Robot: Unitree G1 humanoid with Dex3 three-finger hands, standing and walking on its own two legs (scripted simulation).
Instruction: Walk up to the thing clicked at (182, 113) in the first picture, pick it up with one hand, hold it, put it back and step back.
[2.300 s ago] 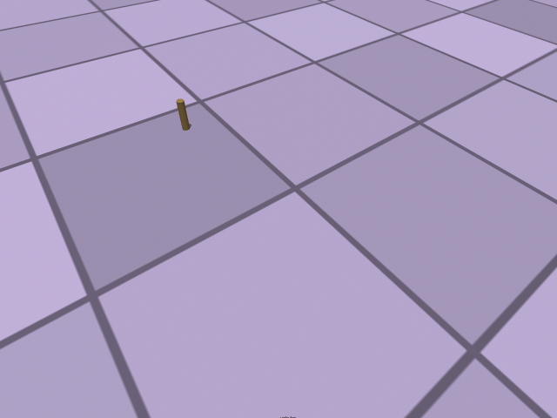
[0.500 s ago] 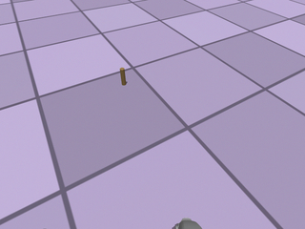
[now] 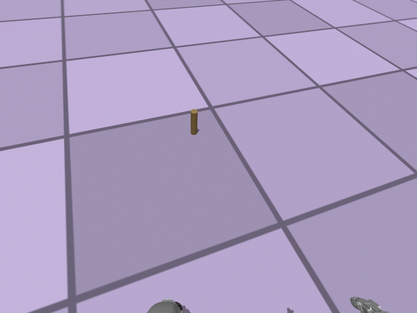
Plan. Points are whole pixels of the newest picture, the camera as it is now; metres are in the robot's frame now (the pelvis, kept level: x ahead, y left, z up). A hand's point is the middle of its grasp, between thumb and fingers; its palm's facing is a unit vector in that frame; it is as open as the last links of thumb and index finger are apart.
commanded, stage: walk up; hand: left
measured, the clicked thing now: (194, 122) +1.36 +0.17 -0.67
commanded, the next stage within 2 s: none
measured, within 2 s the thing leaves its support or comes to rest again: neither
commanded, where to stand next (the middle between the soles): +1.03 -0.04 m, yaw -1 degrees
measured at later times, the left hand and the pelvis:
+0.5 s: hand (126, 204) +0.39 +0.25 -0.12, palm faces -0.13 -0.92 -0.38, open 7.4 cm; pelvis +0.26 -0.02 +0.00, yaw -2 degrees
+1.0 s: hand (133, 178) +0.50 +0.26 -0.16, palm faces -0.02 -0.94 -0.35, open 7.4 cm; pelvis +0.48 -0.02 -0.01, yaw -1 degrees
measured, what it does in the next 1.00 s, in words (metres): walks ahead: left foot, then right foot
